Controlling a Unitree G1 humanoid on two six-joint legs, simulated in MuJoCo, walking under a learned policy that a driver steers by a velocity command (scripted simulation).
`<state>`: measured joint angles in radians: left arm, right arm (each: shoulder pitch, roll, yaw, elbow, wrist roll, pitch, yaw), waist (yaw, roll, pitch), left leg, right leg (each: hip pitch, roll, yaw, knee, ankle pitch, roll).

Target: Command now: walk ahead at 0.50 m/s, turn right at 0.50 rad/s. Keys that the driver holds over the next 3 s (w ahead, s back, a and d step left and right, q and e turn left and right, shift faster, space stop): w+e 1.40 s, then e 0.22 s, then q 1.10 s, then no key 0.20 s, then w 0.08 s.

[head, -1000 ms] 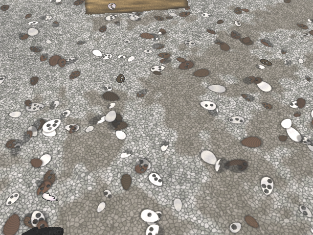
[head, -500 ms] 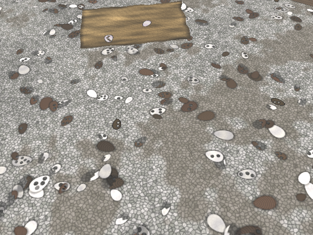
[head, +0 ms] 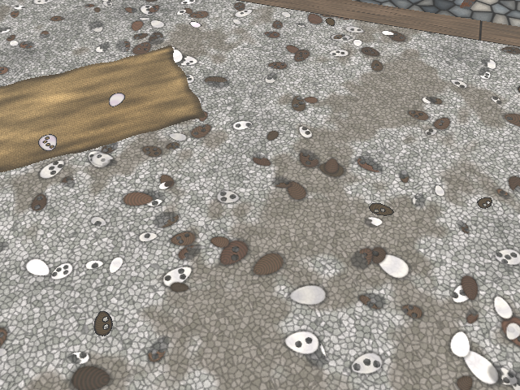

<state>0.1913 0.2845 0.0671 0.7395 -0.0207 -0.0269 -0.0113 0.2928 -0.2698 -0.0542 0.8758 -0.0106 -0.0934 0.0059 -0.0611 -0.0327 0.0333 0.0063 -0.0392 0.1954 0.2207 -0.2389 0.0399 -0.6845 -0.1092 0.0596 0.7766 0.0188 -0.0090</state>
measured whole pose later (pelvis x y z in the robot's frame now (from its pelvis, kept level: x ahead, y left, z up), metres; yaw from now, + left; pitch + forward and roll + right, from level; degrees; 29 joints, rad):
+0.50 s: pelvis +0.29 -0.06 +0.00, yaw -17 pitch +2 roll +0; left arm 0.34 0.28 0.07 0.72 -0.02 -0.04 0.01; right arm 0.03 -0.30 -0.04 0.72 -0.01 -0.09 0.01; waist 0.07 0.04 0.04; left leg -0.64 0.08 -0.10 0.66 -0.01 -0.07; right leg -0.13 0.11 0.12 0.35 -0.23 -0.08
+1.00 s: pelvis +0.56 -0.11 +0.00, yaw -35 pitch +1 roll +2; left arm 0.15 0.30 0.07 0.64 -0.02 -0.02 -0.02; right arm 0.32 -0.29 -0.07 0.85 0.00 -0.08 0.00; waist -0.08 -0.03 0.04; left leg -0.02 -0.01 0.17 0.25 -0.25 0.01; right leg -0.69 -0.10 0.05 0.82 -0.05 0.00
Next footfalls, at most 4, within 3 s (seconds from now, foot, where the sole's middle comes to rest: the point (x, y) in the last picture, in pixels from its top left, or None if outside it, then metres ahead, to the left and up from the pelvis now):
0.18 right None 0.27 -0.13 -0.78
0.64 left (258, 347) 0.60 0.00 -0.78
1.16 right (391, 306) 0.69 -0.37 -0.78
1.62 left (391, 213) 1.02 -0.45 -0.78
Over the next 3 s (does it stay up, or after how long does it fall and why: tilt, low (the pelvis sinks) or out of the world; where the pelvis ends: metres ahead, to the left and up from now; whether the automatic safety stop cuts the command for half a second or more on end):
stays up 0.90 -0.44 0.00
